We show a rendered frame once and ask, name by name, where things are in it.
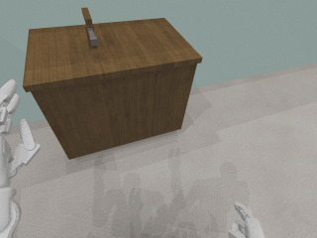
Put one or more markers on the robot right hand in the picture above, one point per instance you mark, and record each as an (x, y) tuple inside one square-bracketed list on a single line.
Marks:
[(250, 229)]

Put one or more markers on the robot left hand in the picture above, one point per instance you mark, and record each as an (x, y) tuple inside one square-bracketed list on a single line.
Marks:
[(24, 153)]

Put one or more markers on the left robot forearm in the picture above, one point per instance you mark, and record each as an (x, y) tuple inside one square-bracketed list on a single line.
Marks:
[(10, 212)]

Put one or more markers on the counter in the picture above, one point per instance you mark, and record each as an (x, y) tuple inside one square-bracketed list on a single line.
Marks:
[(133, 86)]

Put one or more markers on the tap lever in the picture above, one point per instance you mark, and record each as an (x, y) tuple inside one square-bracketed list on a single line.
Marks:
[(93, 39)]

